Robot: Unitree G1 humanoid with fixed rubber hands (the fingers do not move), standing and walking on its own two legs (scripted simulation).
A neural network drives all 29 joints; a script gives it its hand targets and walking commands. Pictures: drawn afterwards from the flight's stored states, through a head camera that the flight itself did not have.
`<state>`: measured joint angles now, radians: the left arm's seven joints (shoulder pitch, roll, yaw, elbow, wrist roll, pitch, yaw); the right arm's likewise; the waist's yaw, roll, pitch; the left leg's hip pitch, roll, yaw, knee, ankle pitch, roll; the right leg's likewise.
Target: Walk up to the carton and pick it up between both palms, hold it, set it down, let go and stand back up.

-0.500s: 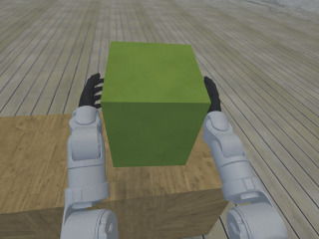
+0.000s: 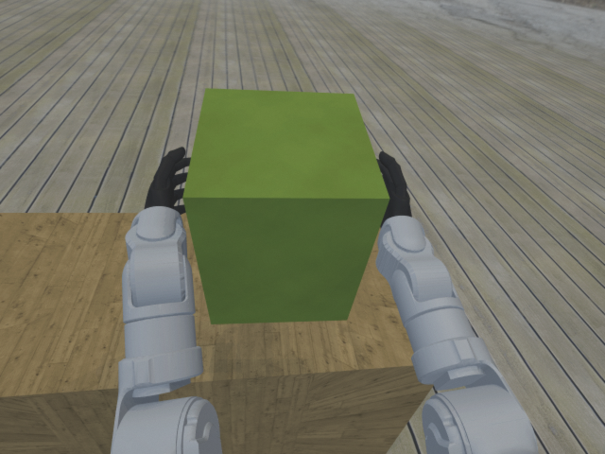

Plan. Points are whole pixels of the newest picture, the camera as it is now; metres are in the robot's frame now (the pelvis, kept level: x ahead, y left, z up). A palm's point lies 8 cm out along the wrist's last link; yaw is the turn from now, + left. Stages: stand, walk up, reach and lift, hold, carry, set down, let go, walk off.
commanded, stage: hold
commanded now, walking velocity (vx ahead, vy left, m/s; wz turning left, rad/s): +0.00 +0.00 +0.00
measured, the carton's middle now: (280, 211) +0.39 +0.01 +0.16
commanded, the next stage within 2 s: none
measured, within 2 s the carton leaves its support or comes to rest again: neither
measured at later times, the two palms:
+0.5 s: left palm (165, 200) +0.36 +0.16 +0.20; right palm (393, 208) +0.35 -0.13 +0.20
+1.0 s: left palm (179, 204) +0.35 +0.14 +0.20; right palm (404, 221) +0.34 -0.15 +0.19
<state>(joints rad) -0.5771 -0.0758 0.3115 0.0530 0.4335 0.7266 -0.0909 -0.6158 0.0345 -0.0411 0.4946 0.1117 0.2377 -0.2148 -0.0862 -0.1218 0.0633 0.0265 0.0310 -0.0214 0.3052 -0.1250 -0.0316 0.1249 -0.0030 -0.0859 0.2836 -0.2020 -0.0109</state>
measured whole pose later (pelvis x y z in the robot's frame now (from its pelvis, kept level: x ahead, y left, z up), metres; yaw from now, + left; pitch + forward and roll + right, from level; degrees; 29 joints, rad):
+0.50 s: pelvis +0.00 +0.00 +0.00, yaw -1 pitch -11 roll +0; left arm -0.63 -0.09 0.34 0.10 0.43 0.71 -0.08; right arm -0.66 0.03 -0.06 0.53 0.08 0.22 -0.20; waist -0.06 -0.09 0.06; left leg 0.02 0.03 0.00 0.29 -0.12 -0.02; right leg 0.10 -0.01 -0.06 0.30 -0.20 -0.01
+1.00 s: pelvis -0.01 +0.01 +0.00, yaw -2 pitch -12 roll +0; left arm -0.61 -0.10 0.31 0.08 0.44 0.72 -0.07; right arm -0.62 0.00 -0.04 0.49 0.12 0.23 -0.21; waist -0.08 -0.07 0.09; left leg 0.02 0.03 0.01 0.31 -0.12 -0.02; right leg 0.09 -0.01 -0.06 0.31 -0.20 0.00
